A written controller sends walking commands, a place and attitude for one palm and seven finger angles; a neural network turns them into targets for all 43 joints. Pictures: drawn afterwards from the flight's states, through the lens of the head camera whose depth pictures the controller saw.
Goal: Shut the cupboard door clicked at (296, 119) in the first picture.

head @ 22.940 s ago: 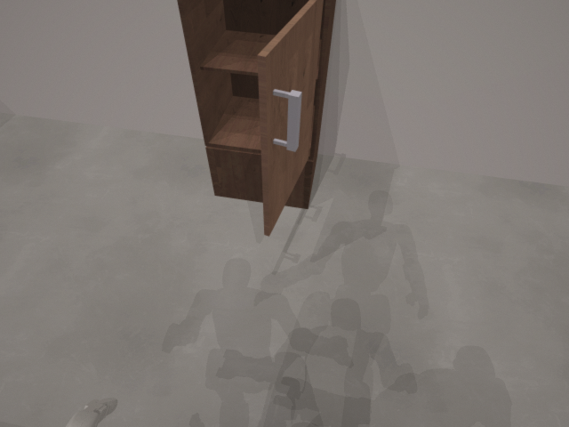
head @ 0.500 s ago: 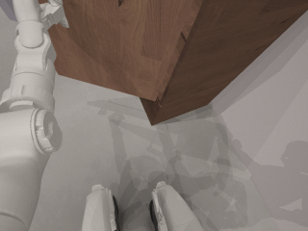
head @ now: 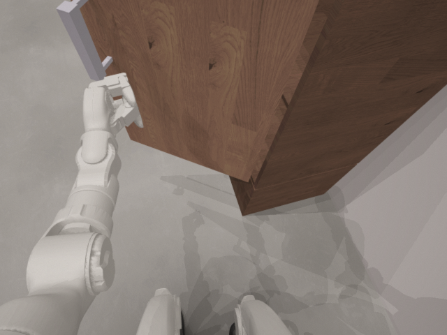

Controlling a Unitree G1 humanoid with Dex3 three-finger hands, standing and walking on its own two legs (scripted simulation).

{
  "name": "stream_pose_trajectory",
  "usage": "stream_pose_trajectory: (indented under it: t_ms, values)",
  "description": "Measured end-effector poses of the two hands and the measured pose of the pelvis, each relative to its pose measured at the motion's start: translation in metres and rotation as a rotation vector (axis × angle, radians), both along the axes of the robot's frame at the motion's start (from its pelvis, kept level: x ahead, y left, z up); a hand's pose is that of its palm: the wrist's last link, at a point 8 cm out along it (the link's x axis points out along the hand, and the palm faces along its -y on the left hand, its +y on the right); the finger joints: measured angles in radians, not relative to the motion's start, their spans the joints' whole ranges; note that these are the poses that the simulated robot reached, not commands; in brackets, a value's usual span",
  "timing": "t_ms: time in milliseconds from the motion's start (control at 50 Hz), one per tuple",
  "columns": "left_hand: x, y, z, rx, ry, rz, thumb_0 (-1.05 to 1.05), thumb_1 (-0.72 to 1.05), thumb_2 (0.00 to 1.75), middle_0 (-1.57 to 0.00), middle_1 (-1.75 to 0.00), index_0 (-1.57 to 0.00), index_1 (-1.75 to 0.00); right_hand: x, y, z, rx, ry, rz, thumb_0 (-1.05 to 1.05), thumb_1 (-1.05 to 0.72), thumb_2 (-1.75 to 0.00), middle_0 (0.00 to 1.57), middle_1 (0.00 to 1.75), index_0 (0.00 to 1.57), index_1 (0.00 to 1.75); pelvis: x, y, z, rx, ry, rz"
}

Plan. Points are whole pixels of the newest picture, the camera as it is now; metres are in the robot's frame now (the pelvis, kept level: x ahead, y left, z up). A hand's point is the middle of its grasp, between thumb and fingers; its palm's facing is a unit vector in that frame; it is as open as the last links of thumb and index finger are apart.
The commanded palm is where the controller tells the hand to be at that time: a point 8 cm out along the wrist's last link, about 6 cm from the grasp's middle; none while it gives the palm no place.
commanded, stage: pull the fist back off the door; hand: left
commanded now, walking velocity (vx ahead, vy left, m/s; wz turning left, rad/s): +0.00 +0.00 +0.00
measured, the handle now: (91, 39) +0.66 +0.21 +0.07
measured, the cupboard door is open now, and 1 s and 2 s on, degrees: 53 53 53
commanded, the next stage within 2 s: draw the hand back to the body in 0.12 s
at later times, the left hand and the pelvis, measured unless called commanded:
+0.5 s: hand (114, 125) +0.43 +0.14 +0.11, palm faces +0.04 -1.00 -0.06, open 3.1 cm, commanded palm +0.39 +0.18 +0.12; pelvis +0.00 +0.00 +0.03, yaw -1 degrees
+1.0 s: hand (0, 200) +0.29 +0.21 +0.18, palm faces +0.21 -0.95 -0.24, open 3.3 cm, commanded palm +0.25 +0.26 +0.20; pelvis +0.01 +0.01 +0.08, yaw +1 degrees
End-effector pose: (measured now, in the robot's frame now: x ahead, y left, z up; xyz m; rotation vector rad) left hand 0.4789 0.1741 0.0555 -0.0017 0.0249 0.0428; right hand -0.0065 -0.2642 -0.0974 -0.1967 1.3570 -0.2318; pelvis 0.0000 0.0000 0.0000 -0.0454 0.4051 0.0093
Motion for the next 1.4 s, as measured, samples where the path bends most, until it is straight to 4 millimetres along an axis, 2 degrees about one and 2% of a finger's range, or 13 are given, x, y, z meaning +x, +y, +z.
stream_pose_trajectory:
  t_ms: [100, 180, 260, 340, 460, 560, 680, 780, 860, 940, 1060, 1220, 1400]
  values:
    - [-0.013, -0.009, 0.017, 0.022, -0.073, -0.036, 0.02, 0.91, 0.90, -1.30, -1.50, -1.30, -1.50, 0.031, -0.001, -0.006, 0.000, -0.078, 0.027, 0.00, -0.91, -0.90, 0.20, 0.30, 0.20, 0.30, -0.001, 0.001, 0.000, 0.000, -0.021, 0.009]
    - [-0.012, -0.018, 0.022, 0.035, -0.017, -0.047, 0.02, 0.90, 0.90, -1.30, -1.50, -1.30, -1.50, 0.047, 0.006, -0.010, 0.019, -0.132, 0.038, 0.00, -0.91, -0.90, 0.20, 0.30, 0.20, 0.30, -0.004, 0.001, 0.001, 0.003, -0.036, 0.012]
    - [-0.008, -0.021, 0.022, 0.010, 0.019, -0.018, 0.02, 0.90, 0.90, -1.30, -1.50, -1.30, -1.50, 0.049, 0.013, -0.010, 0.035, -0.166, 0.037, 0.00, -0.91, -0.90, 0.20, 0.30, 0.20, 0.30, -0.008, 0.001, 0.001, 0.008, -0.038, 0.008]
    - [-0.014, -0.016, 0.033, 0.002, -0.061, -0.002, 0.02, 0.90, 0.90, -1.30, -1.50, -1.30, -1.50, 0.037, 0.018, -0.012, 0.058, -0.160, 0.017, 0.00, -0.91, -0.90, 0.20, 0.30, 0.20, 0.30, -0.010, 0.000, 0.001, 0.016, -0.041, -0.009]
    - [-0.055, 0.007, 0.050, 0.071, -0.069, -0.011, 0.02, 0.90, 0.90, -1.30, -1.50, -1.30, -1.50, 0.023, 0.024, -0.005, 0.107, -0.137, -0.032, 0.01, -0.91, -0.90, 0.20, 0.30, 0.20, 0.30, -0.004, 0.000, 0.018, 0.030, -0.104, -0.030]
    - [-0.094, 0.027, 0.062, 0.028, -0.027, 0.020, 0.02, 0.90, 0.90, -1.30, -1.50, -1.30, -1.50, 0.036, 0.020, 0.014, 0.092, -0.185, -0.015, 0.01, -0.91, -0.90, 0.20, 0.30, 0.20, 0.30, -0.001, -0.002, 0.035, 0.029, -0.179, -0.015]
    - [-0.123, 0.036, 0.088, 0.040, -0.113, -0.014, 0.02, 0.90, 0.90, -1.30, -1.50, -1.30, -1.50, 0.080, 0.008, 0.039, 0.028, -0.336, 0.047, 0.01, -0.91, -0.90, 0.20, 0.30, 0.20, 0.30, -0.004, -0.002, 0.045, 0.024, -0.239, 0.007]
    - [-0.148, 0.042, 0.098, 0.064, -0.089, -0.048, 0.02, 0.90, 0.90, -1.26, -1.46, -1.26, -1.46, 0.125, 0.009, 0.060, 0.017, -0.482, 0.079, 0.01, -0.91, -0.90, 0.20, 0.30, 0.20, 0.30, -0.003, 0.002, 0.052, 0.030, -0.280, 0.004]
    - [-0.178, 0.052, 0.107, 0.163, -0.042, 0.011, 0.02, 0.90, 0.90, -1.20, -1.39, -1.20, -1.39, 0.158, 0.022, 0.080, 0.018, -0.560, 0.080, 0.01, -0.91, -0.90, 0.20, 0.30, 0.20, 0.30, 0.001, 0.004, 0.063, 0.040, -0.324, -0.001]
    - [-0.202, 0.071, 0.121, 0.217, -0.029, 0.097, 0.02, 0.90, 0.90, -1.11, -1.29, -1.11, -1.29, 0.186, 0.040, 0.096, 0.032, -0.614, 0.124, 0.01, -0.91, -0.90, 0.20, 0.30, 0.20, 0.30, 0.005, 0.007, 0.072, 0.042, -0.364, 0.007]
    - [-0.231, 0.097, 0.147, 0.272, -0.052, 0.212, 0.02, 0.90, 0.90, -0.96, -1.12, -0.96, -1.12, 0.214, 0.068, 0.111, 0.076, -0.668, 0.204, 0.01, -0.91, -0.90, 0.20, 0.30, 0.20, 0.30, 0.011, 0.011, 0.081, 0.044, -0.411, 0.020]
    - [-0.265, 0.113, 0.168, 0.331, -0.056, 0.283, 0.02, 0.90, 0.90, -0.74, -0.89, -0.74, -0.89, 0.222, 0.089, 0.111, 0.125, -0.667, 0.253, 0.01, -0.90, -0.90, 0.20, 0.30, 0.21, 0.30, 0.019, 0.016, 0.087, 0.051, -0.444, 0.018]
    - [-0.302, 0.138, 0.200, 0.456, -0.085, 0.394, 0.02, 0.90, 0.90, -0.50, -0.62, -0.50, -0.62, 0.213, 0.079, 0.102, 0.119, -0.626, 0.248, 0.01, -0.90, -0.90, 0.20, 0.30, 0.21, 0.30, 0.025, 0.013, 0.089, 0.052, -0.453, 0.017]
